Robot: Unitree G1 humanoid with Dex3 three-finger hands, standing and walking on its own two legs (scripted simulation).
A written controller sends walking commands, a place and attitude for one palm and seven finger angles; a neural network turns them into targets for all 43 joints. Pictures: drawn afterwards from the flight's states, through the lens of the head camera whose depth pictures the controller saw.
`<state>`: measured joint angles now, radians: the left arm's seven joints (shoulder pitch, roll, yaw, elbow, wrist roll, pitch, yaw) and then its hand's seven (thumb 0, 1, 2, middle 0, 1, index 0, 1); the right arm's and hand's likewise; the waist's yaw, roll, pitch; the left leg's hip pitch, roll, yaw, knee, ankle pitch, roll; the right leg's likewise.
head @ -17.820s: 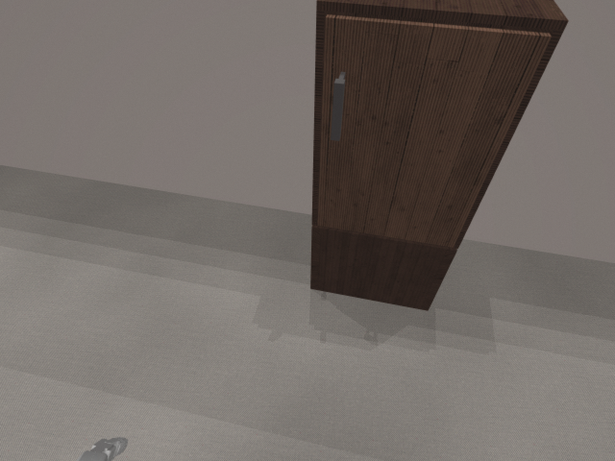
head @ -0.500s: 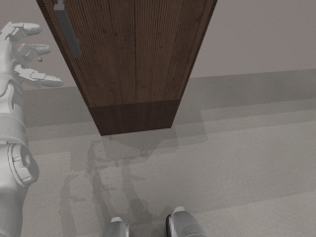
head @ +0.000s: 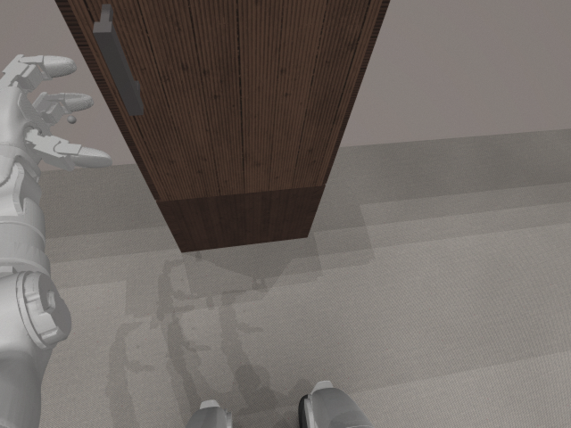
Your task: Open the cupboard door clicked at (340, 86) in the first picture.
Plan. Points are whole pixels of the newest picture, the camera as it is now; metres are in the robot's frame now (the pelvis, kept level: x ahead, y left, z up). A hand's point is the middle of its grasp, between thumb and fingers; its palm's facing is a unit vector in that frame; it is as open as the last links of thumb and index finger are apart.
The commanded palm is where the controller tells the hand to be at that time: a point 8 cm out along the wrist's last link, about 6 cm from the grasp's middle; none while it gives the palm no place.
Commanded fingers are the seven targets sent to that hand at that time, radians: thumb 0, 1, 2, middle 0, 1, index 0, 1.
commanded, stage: move the hooked fingers beside the handle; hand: left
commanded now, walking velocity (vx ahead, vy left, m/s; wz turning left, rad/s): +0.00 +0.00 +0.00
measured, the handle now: (122, 64) +0.60 +0.18 +0.10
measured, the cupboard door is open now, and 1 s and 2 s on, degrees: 0 0 0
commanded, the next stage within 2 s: slide the fingers in behind the handle in 0.20 s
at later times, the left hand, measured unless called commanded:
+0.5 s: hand (80, 118) +0.51 +0.22 +0.09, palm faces +0.02 -1.00 -0.01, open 14.0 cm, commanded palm +0.49 +0.27 +0.09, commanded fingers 0.00 -0.50 0.30 -0.30 -1.20 -0.30 -1.20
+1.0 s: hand (102, 122) +0.50 +0.20 +0.09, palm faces +0.04 -1.00 -0.02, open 14.0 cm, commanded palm +0.48 +0.24 +0.09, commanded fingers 0.00 -0.50 0.30 -0.30 -1.20 -0.30 -1.20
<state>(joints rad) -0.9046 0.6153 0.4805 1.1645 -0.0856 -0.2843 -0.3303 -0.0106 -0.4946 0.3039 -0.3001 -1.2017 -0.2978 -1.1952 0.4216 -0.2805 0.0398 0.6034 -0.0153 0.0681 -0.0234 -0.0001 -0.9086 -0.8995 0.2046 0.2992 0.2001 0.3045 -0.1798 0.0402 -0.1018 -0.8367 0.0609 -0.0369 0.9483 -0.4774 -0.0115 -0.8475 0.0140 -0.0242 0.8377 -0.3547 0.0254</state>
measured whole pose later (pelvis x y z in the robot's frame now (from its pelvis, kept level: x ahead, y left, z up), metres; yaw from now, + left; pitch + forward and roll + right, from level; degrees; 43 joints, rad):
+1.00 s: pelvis +0.00 +0.00 +0.00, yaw +0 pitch +20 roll -3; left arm -0.90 0.49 0.40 1.13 -0.08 -0.32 -0.23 -0.01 -0.50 0.30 -0.30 -1.20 -0.30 -1.20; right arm 0.42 -0.27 0.02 0.62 -0.03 0.04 -0.01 0.00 -0.91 -0.90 0.20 0.30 0.20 0.30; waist -0.16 0.04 -0.10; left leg -0.82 0.05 -0.04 0.95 -0.48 -0.01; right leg -0.84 0.00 -0.02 0.85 -0.36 0.03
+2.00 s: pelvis -0.01 +0.00 +0.00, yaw +3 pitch +21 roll -3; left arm -1.02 0.45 0.29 1.22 -0.09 -0.35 -0.12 -0.01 -0.49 0.30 -0.29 -1.25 -0.26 -1.24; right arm 0.41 -0.26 0.02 0.68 -0.05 -0.02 0.01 0.00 -0.91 -0.90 0.20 0.30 0.20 0.30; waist -0.15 0.04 -0.09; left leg -0.87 0.03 -0.08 0.97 -0.46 -0.02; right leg -0.87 -0.02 -0.06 0.87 -0.36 0.02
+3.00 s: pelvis -0.01 +0.00 +0.00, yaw +0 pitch +21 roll -3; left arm -0.98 0.59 0.45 1.23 -0.05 -0.32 -0.25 -0.01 -0.49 0.30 -0.30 -1.20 -0.30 -1.20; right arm 0.42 -0.27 0.04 0.62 -0.03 0.03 -0.02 0.00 -0.91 -0.90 0.20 0.30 0.20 0.30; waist -0.19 0.04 -0.09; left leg -0.85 0.05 -0.04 0.95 -0.47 -0.01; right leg -0.87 0.01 -0.02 0.85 -0.35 0.03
